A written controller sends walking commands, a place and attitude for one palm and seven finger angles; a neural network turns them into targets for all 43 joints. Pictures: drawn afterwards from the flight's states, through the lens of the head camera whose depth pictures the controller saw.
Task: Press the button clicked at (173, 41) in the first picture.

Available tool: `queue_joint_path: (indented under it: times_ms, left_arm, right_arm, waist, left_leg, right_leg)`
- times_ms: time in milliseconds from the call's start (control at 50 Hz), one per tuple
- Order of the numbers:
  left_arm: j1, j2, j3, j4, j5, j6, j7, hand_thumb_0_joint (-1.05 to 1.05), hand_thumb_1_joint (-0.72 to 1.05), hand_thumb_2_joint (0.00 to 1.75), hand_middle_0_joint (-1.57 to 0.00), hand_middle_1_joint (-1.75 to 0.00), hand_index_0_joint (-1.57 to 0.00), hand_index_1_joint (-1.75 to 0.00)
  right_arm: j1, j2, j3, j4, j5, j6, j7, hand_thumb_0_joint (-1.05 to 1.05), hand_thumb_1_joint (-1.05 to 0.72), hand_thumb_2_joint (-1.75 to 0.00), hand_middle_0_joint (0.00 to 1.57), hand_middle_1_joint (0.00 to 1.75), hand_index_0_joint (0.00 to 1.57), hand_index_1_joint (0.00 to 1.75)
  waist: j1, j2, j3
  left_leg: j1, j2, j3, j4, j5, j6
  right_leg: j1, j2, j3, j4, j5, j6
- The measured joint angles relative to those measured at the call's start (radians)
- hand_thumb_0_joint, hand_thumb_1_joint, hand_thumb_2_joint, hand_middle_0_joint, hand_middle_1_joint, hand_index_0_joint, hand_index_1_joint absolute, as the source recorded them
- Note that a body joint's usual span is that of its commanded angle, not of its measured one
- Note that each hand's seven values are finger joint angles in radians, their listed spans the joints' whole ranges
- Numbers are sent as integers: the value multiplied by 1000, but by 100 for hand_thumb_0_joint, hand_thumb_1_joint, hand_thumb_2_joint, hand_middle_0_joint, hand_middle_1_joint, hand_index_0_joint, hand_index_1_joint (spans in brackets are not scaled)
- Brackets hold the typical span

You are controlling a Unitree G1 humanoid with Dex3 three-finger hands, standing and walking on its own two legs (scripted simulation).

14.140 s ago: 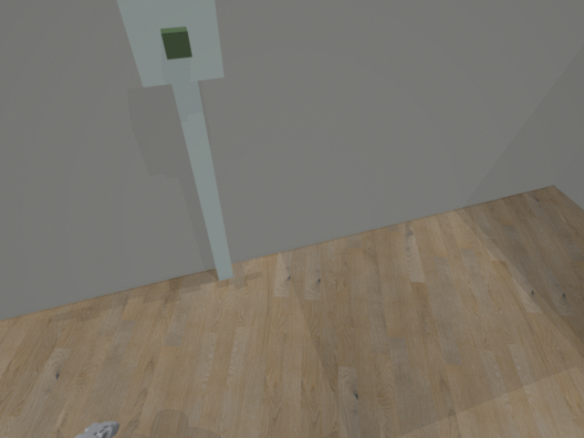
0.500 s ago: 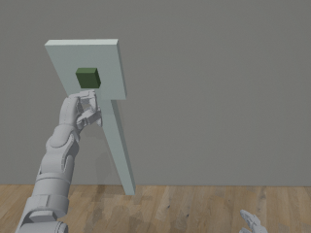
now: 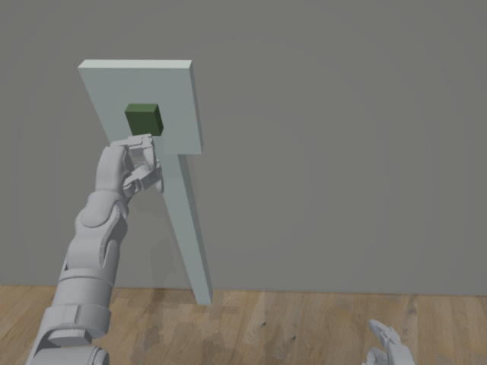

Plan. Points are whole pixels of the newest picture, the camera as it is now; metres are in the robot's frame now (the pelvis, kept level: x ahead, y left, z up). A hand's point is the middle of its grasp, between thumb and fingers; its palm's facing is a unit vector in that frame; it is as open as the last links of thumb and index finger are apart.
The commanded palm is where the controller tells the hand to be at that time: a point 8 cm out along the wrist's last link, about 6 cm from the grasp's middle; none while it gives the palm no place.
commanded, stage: aim a knuckle at the button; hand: left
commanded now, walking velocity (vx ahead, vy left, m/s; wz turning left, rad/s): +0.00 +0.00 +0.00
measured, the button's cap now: (145, 119) +0.48 +0.20 +0.18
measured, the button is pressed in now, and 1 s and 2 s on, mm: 0 0 0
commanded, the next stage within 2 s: none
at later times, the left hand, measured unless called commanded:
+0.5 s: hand (153, 165) +0.38 +0.17 +0.16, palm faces +0.04 -1.00 -0.02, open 3.1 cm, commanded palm +0.35 +0.22 +0.15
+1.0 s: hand (158, 176) +0.37 +0.16 +0.14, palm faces +0.03 -1.00 +0.01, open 3.1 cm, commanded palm +0.34 +0.22 +0.15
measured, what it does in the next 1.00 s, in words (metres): stands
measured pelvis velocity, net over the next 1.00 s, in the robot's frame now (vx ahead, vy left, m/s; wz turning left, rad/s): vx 0.00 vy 0.00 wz -0.01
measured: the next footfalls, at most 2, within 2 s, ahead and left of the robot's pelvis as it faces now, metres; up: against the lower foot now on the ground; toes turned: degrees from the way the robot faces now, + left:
none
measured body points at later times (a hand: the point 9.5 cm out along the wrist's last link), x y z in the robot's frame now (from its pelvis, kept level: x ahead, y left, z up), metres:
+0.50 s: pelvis +0.00 +0.00 +0.00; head -0.02 -0.02 +0.45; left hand +0.37 +0.22 +0.16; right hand +0.14 -0.25 -0.10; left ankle +0.02 +0.11 -0.74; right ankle -0.02 -0.09 -0.74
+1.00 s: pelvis +0.00 +0.00 +0.00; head -0.01 -0.02 +0.45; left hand +0.37 +0.22 +0.14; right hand +0.15 -0.24 -0.09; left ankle +0.02 +0.11 -0.74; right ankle -0.02 -0.09 -0.74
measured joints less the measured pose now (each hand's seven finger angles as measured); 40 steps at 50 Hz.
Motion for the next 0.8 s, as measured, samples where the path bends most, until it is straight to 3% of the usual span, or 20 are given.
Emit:
queue_joint_path:
  times_ms: [120,200,300,420,600,740,800]
  left_arm:
    - [-64,14,15,84,-8,36,-3,2,90,90,-130,-150,-130,-150]
    - [-34,-1,14,90,-9,54,-2,2,90,90,-130,-150,-130,-150]
    - [23,-16,20,40,6,18,18,2,90,90,-130,-150,-130,-150]
    - [2,14,29,16,8,-24,16,2,90,90,-130,-150,-130,-150]
    - [-20,14,27,89,-22,60,-25,2,90,90,-130,-150,-130,-150]
    - [9,1,24,19,5,-16,11,2,90,90,-130,-150,-130,-150]
    - [-14,14,26,27,5,-18,6,2,90,90,-130,-150,-130,-150]
  right_arm:
    - [14,5,6,-3,6,15,5,1,-91,-90,21,30,20,30]
    - [33,2,2,-15,6,25,12,1,-90,-90,21,30,20,30]
    - [40,3,-1,-14,-2,24,14,1,-90,-90,21,30,20,30]
    - [34,2,-3,1,1,10,7,1,-91,-90,21,30,20,30]
    - [21,-9,-3,-14,10,23,4,1,-91,-90,21,30,20,30]
    - [14,1,-3,-17,-1,6,6,1,-91,-90,21,30,20,30]
    - [14,2,-2,-11,1,8,7,1,-91,-90,21,30,20,30]
  waist:
    - [-13,7,-25]
    - [-15,12,-32]
    - [-14,2,-17]
    - [-8,-1,-7]
    - [-11,8,-27]
    - [-7,-4,-8]
    - [-6,0,-12]
  left_leg:
    - [-2,1,7,-11,6,0]
    - [-1,1,13,-15,6,2]
    - [5,3,18,-13,3,0]
    - [11,8,11,-8,2,-3]
    - [-5,3,6,-13,8,-1]
    - [1,7,9,-5,0,-3]
    - [3,6,7,-4,-1,-3]
  right_leg:
    - [-7,1,7,-7,6,1]
    - [-10,0,14,-7,6,2]
    - [-7,3,18,-1,4,0]
    - [5,8,12,-7,6,-3]
    - [-10,4,8,-9,8,-1]
    - [-4,7,11,-3,3,-3]
    - [-1,7,9,-5,3,-3]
